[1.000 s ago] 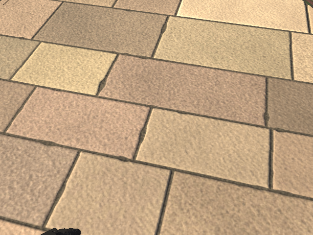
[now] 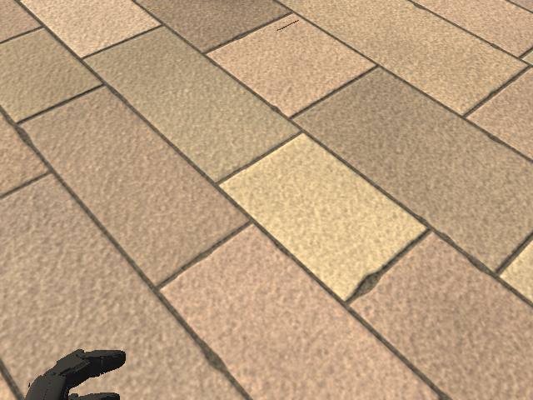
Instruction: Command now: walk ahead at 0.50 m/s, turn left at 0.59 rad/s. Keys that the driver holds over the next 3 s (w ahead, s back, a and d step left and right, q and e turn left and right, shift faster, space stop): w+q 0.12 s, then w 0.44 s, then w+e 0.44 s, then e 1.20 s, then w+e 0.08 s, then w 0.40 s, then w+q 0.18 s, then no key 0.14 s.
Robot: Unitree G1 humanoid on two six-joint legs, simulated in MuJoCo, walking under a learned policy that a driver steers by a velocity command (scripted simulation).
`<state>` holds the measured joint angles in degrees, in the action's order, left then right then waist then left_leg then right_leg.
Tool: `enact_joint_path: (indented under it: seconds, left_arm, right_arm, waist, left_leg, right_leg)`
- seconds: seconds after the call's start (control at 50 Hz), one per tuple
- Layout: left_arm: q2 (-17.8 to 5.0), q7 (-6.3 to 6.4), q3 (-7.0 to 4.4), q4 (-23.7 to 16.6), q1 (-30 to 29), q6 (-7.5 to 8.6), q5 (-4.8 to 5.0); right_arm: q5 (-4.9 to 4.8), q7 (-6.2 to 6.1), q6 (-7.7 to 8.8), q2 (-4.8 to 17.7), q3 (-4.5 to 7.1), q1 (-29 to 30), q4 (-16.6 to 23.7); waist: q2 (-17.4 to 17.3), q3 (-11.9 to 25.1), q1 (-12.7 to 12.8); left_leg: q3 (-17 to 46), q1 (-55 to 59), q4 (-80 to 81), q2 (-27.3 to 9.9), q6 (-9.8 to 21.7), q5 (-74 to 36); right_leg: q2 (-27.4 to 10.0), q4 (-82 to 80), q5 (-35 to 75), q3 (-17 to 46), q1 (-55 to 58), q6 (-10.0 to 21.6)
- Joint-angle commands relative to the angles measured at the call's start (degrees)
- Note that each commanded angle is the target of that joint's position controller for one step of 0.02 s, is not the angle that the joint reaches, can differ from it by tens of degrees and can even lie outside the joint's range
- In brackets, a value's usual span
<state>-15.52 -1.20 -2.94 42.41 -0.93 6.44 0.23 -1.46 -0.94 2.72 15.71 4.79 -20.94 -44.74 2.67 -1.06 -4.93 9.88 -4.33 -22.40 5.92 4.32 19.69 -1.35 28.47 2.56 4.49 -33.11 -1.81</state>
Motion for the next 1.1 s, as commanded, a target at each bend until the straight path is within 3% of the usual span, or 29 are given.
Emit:
enact_joint_path:
  seconds: [0.02,0.04,0.06,0.08,0.1,0.12,0.14,0.16,0.18,0.22,0.26,0.36,0.42,0.48,0.52,0.56,0.58,0.6,0.62,0.64,0.66,0.7,0.74,0.8,0.9,1.0,1.06,1.08,1.1]
  left_arm:
    - [-7.42,-0.36,-2.19,-4.51,-1.99,1.79,0.30]
    - [-8.38,-0.14,-2.83,-3.24,2.94,2.10,0.09]
    - [-10.50,0.19,-3.67,-2.11,10.15,2.40,-0.83]
    - [-14.36,0.65,-4.71,-1.31,18.97,2.18,-1.67]
    - [-14.78,0.05,-4.85,0.34,21.63,1.30,-0.96]
    - [-9.25,0.17,-3.48,-0.80,19.49,0.87,0.04]
    - [-6.94,0.37,-2.75,-1.14,16.72,0.34,0.07]
    - [-6.39,0.27,-2.33,-0.96,14.30,0.01,-0.67]
    - [-5.26,0.16,-1.91,-0.45,13.08,-0.01,-1.10]
    - [-4.60,-0.01,-1.71,0.52,12.57,0.49,-1.04]
    - [-5.94,-0.11,-2.10,1.68,13.46,1.01,-0.43]
    - [-8.87,0.36,-2.70,3.43,15.62,0.19,0.51]
    - [-10.20,0.44,-2.80,4.94,19.30,-0.64,1.06]
    - [-11.12,0.49,-2.91,6.48,21.51,-1.65,1.58]
    - [-12.08,0.76,-3.07,6.94,20.81,-2.33,1.84]
    - [-10.17,1.17,-2.14,6.81,20.38,-2.61,1.46]
    - [-5.67,1.11,-0.43,4.79,21.42,-2.14,-0.11]
    - [-2.12,0.89,0.84,4.53,25.68,-0.96,0.32]
    - [-8.22,0.57,-0.84,4.71,21.71,-0.47,1.97]
    - [-9.25,0.39,-1.23,3.46,18.04,-0.25,2.63]
    - [-8.50,0.65,-1.25,3.51,16.43,-0.46,2.05]
    - [-7.24,0.72,-1.61,4.25,18.01,-2.01,1.52]
    - [-5.08,0.83,-1.39,4.53,18.88,-3.42,1.66]
    - [-4.40,0.98,-1.53,3.12,15.41,-4.02,1.34]
    - [-2.59,-0.62,-0.68,0.27,7.20,-3.48,0.75]
    - [-2.31,-2.43,-0.19,-4.48,-0.05,-3.41,0.85]
    - [-5.09,-3.13,-1.72,-4.96,5.88,-3.38,0.38]
    - [-7.68,-2.86,-3.10,-3.44,13.27,-3.26,0.47]
    - [-11.19,-1.81,-4.78,-1.97,20.64,-3.34,0.19]
  right_arm:
    - [0.07,-0.68,-0.12,8.87,2.28,-0.22,2.83]
    - [0.12,-0.64,-0.28,8.14,1.99,0.90,3.39]
    - [0.50,-0.33,-0.16,5.79,1.05,1.88,4.39]
    - [0.64,-0.32,0.11,2.73,0.14,-1.58,5.66]
    - [-0.56,-0.23,0.60,2.25,-0.60,-7.72,6.57]
    - [-1.19,-0.25,0.39,7.98,0.59,-4.91,5.42]
    - [-0.62,-0.20,0.10,9.66,0.98,0.89,6.27]
    - [0.23,-0.17,0.10,8.62,0.89,3.67,6.88]
    - [0.57,0.04,0.12,7.30,0.90,4.58,7.12]
    - [-0.12,0.44,-0.21,4.85,0.54,3.00,6.79]
    - [0.29,0.49,-0.36,3.59,0.09,4.56,7.47]
    - [0.89,1.55,0.90,1.89,-1.33,13.10,9.66]
    - [0.44,2.30,1.38,1.82,-1.68,18.68,11.04]
    - [0.09,2.90,1.56,3.11,-1.41,21.64,12.56]
    - [0.36,3.07,1.72,4.77,-0.67,18.93,12.19]
    - [0.99,2.37,1.56,9.32,1.84,4.21,7.68]
    - [2.18,1.43,1.19,14.32,3.06,-4.97,6.47]
    - [1.94,1.64,1.16,15.99,2.97,-5.52,6.33]
    - [1.52,1.76,1.39,10.79,1.62,-3.99,6.37]
    - [1.21,1.79,1.64,8.95,0.89,-0.60,6.41]
    - [1.39,1.94,1.85,7.27,0.38,3.17,6.46]
    - [1.97,2.22,2.74,4.74,-0.16,7.45,6.25]
    - [2.22,2.13,3.84,4.76,0.14,8.24,5.13]
    - [2.73,1.35,4.31,5.64,0.61,7.12,3.23]
    - [2.20,0.29,3.85,7.48,0.99,5.48,1.35]
    - [1.01,-0.15,1.77,9.22,1.73,1.16,-1.31]
    - [0.70,-1.35,-0.15,11.39,2.16,3.79,-0.32]
    - [0.51,-1.67,-0.59,11.82,2.17,4.70,0.10]
    - [0.22,-1.79,-0.26,11.35,1.83,5.31,0.68]
  waist:
    - [-10.29,1.08,2.86]
    - [-10.59,3.18,5.54]
    - [-8.98,9.35,9.07]
    - [0.42,18.48,10.23]
    - [17.44,23.13,7.72]
    - [9.70,16.06,8.87]
    - [4.07,8.58,9.69]
    - [0.67,4.35,8.42]
    - [0.69,1.90,7.07]
    - [3.14,1.37,5.22]
    - [2.57,0.78,4.93]
    - [1.09,-0.04,7.07]
    - [1.34,-0.99,9.34]
    - [2.45,-1.95,9.32]
    - [3.18,-0.36,6.51]
    - [1.24,8.93,-0.92]
    - [-8.14,17.38,-3.28]
    - [-19.37,22.99,-0.50]
    - [-12.59,17.13,-2.05]
    - [-10.94,10.10,-0.90]
    - [-7.66,6.90,1.06]
    - [-9.45,3.46,4.48]
    - [-8.28,2.23,5.83]
    - [-6.22,-0.06,5.55]
    - [-5.06,-2.63,2.78]
    - [-4.64,-4.73,0.47]
    - [-8.27,0.42,5.01]
    - [-8.33,4.61,8.85]
    - [-5.95,8.67,13.14]
  left_leg:
    - [13.20,-0.79,-0.49,-14.74,6.47,-19.32]
    - [12.81,-1.34,-4.51,-12.89,5.34,-23.32]
    - [10.24,-5.27,-14.81,-9.69,3.47,-23.81]
    - [3.73,-20.54,-33.51,-3.26,-0.29,-11.45]
    - [0.74,-35.76,-47.20,-0.67,-2.37,15.69]
    - [2.11,-41.05,-53.36,-5.08,-2.79,11.99]
    - [-0.35,-41.36,-53.48,-6.85,-2.94,6.70]
    - [-1.40,-39.05,-51.35,-8.55,-2.85,2.78]
    - [-1.20,-36.84,-48.58,-9.89,-2.58,0.61]
    - [-2.18,-32.87,-44.66,-11.09,-2.37,-0.81]
    - [-3.04,-33.94,-39.97,-11.47,-2.87,-2.73]
    - [-7.08,-33.06,-22.20,-12.29,-3.79,-16.03]
    - [-9.54,-29.91,-14.66,-10.60,-3.89,-19.41]
    - [-9.92,-29.35,-10.42,-9.56,-2.35,-15.82]
    - [-11.26,-23.48,-7.40,-7.79,-0.49,-13.22]
    - [-11.66,-0.70,-5.66,-6.80,2.66,-15.63]
    - [6.27,18.36,-6.13,-20.93,7.88,-14.64]
    - [29.28,26.43,1.85,-30.05,14.31,-6.54]
    - [25.64,22.09,3.49,-28.31,12.13,-2.22]
    - [16.54,14.76,4.57,-26.36,9.95,-5.05]
    - [10.85,7.94,6.36,-23.78,8.52,-7.98]
    - [3.04,-1.08,10.83,-20.87,7.28,-12.74]
    - [-1.80,-4.39,13.62,-20.49,7.60,-17.55]
    - [-7.85,-3.56,14.98,-20.24,7.22,-22.88]
    - [-16.37,-1.22,16.14,-19.13,4.93,-24.26]
    - [-19.39,9.56,11.49,-22.36,4.06,-32.04]
    - [-21.65,10.86,-2.93,-21.31,1.38,-64.62]
    - [-22.06,8.60,-12.78,-19.84,-0.09,-66.69]
    - [-22.83,0.66,-26.34,-16.73,-3.20,-56.48]
  right_leg:
    - [1.24,-1.97,-5.27,-0.66,6.90,1.92]
    - [1.83,-4.21,-5.08,-1.91,13.70,3.30]
    - [-2.51,-2.91,-4.67,1.17,26.46,6.10]
    - [-14.49,-1.97,-9.21,16.54,47.23,11.89]
    - [-23.31,-8.68,-21.93,39.46,56.93,17.26]
    - [-22.19,-10.65,-32.39,37.09,51.79,15.31]
    - [-19.61,-11.93,-29.77,27.97,42.96,13.17]
    - [-17.16,-13.39,-23.35,21.99,34.87,12.58]
    - [-14.96,-14.88,-18.14,17.46,29.61,12.50]
    - [-12.39,-17.49,-12.88,11.18,25.08,12.80]
    - [-12.56,-19.22,-7.51,7.83,24.61,14.25]
    - [-10.91,-20.69,0.01,-0.08,26.19,13.58]
    - [-10.92,-19.94,-0.58,-2.06,27.43,12.66]
    - [-13.57,-17.89,1.00,-1.24,31.99,11.78]
    - [-14.11,-13.26,9.77,-2.02,33.75,10.49]
    - [-9.43,4.98,18.48,-7.01,27.38,7.20]
    - [-4.69,25.69,-0.90,-9.20,10.77,4.07]
    - [2.97,39.91,-36.51,-2.97,-4.41,2.66]
    - [-0.09,45.45,-35.41,1.94,-10.52,3.15]
    - [-2.44,44.60,-29.95,0.96,-12.17,3.80]
    - [-4.64,41.85,-25.08,0.21,-10.02,3.61]
    - [-6.92,38.35,-18.97,0.95,-4.39,2.83]
    - [-6.82,37.42,-15.81,1.23,-3.15,1.95]
    - [-6.18,31.86,-8.77,2.98,-7.57,0.95]
    - [-4.78,15.77,3.52,-1.63,-6.25,1.68]
    - [-3.56,8.52,-2.92,-5.79,-9.69,4.43]
    - [2.69,7.57,-10.42,-11.56,1.40,7.03]
    - [4.93,5.01,-8.39,-11.65,10.93,8.48]
    - [4.63,-0.63,2.10,-8.20,24.75,10.72]
